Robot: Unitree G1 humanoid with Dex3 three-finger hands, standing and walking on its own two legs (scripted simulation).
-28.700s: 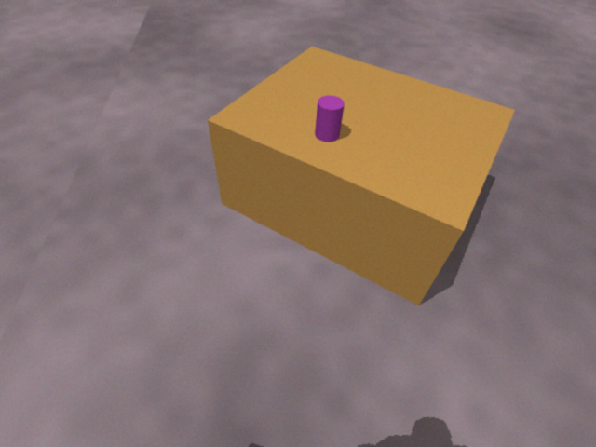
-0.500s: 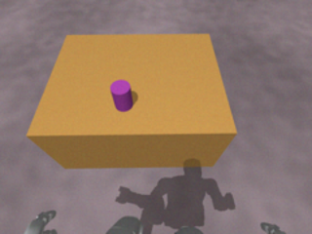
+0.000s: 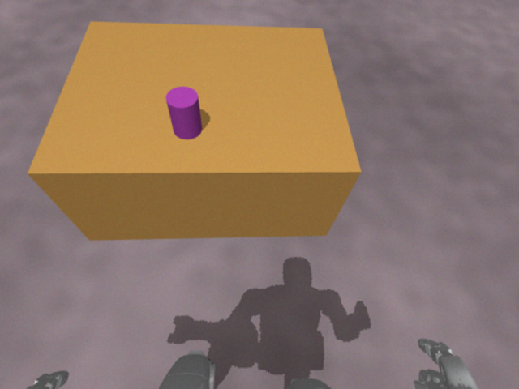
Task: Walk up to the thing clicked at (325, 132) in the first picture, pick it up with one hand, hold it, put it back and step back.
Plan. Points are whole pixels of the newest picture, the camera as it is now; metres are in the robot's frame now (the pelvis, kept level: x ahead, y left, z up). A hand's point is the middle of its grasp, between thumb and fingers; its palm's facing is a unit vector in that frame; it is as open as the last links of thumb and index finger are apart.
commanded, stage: step back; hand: left
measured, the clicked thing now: (185, 113) +0.84 +0.24 -0.24
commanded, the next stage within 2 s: stand in 1.90 s
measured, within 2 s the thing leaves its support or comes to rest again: neither
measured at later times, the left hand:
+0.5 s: hand out of the picture -0.06 +0.25 -0.14, palm faces +0.11 -0.91 -0.39, open 7.4 cm
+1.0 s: hand out of the picture -0.29 +0.22 -0.12, palm faces +0.14 -0.88 -0.46, open 7.4 cm
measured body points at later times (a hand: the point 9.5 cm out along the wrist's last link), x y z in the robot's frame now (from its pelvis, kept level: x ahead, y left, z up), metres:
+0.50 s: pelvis -0.16 -0.03 +0.00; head -0.11 -0.01 +0.45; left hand -0.06 +0.30 -0.11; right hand -0.05 -0.33 -0.12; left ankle -0.16 +0.09 -0.72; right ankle -0.11 -0.14 -0.67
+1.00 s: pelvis -0.32 -0.07 +0.00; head -0.29 -0.09 +0.45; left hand -0.30 +0.27 -0.09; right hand -0.20 -0.38 -0.13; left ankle -0.35 +0.07 -0.70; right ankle -0.28 -0.18 -0.72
